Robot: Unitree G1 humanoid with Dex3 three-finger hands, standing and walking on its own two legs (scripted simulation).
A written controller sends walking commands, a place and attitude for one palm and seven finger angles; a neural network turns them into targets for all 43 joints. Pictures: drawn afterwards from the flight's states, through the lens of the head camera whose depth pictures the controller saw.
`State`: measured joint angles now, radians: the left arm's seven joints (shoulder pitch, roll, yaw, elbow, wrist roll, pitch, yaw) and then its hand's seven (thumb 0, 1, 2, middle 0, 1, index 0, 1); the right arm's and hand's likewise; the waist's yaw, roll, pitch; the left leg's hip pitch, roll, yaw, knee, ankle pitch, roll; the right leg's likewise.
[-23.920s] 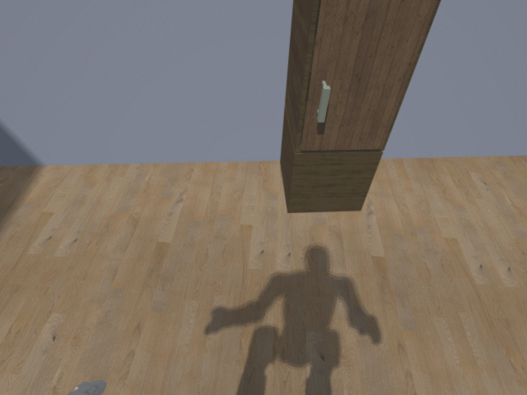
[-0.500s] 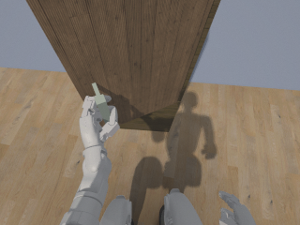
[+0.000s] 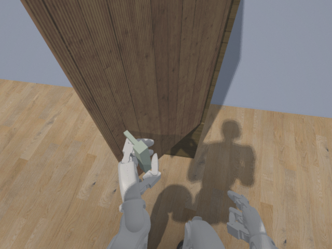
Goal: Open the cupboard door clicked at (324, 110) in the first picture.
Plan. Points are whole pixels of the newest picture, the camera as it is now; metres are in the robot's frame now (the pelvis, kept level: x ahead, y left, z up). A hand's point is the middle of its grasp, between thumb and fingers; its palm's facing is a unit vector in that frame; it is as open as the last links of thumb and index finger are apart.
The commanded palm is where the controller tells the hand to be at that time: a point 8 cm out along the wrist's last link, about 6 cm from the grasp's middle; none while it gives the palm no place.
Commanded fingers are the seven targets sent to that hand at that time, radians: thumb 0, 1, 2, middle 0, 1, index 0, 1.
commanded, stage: open thumb and fingers to let go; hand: left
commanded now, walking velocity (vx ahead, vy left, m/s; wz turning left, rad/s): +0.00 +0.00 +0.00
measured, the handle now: (137, 152) +0.34 +0.08 +0.01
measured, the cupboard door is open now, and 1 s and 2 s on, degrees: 52 48 49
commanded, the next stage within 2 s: slide the hand sideways off the handle in 0.76 s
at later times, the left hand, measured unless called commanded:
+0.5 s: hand (147, 173) +0.29 +0.05 +0.01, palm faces +0.29 -0.96 -0.03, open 13.1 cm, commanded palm +0.25 +0.10 +0.01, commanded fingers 0.00 -0.50 0.30 -0.24 -0.85 -0.24 -0.85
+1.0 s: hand (141, 179) +0.28 +0.06 +0.00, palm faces -0.09 -0.99 -0.11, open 16.3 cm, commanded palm +0.26 +0.09 +0.01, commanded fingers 0.00 -0.50 0.30 -0.15 -0.30 -0.15 -0.30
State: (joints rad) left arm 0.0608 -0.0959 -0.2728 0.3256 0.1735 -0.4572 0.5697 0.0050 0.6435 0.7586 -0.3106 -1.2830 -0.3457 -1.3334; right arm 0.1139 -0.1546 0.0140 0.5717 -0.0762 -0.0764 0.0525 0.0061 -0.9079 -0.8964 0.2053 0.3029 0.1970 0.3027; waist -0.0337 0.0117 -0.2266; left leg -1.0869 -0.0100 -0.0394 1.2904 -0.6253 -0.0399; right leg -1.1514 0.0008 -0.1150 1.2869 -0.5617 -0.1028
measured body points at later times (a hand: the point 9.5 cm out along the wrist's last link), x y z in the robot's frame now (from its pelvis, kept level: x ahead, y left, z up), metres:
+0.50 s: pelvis -0.04 -0.01 -0.01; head +0.07 -0.03 +0.43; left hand +0.27 +0.10 +0.01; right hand +0.13 -0.24 -0.13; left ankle -0.01 +0.14 -0.62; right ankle +0.02 -0.06 -0.62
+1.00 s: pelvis -0.03 +0.04 -0.02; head +0.07 +0.03 +0.42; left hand +0.28 +0.12 +0.01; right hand +0.14 -0.19 -0.13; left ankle -0.01 +0.14 -0.62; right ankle +0.02 -0.06 -0.62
